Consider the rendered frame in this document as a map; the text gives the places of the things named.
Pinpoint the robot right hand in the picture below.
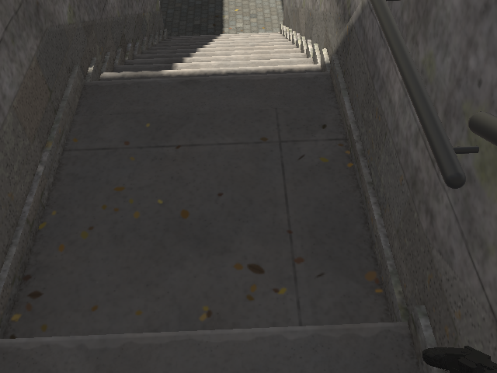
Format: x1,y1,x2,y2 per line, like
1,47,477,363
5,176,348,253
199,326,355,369
422,346,497,373

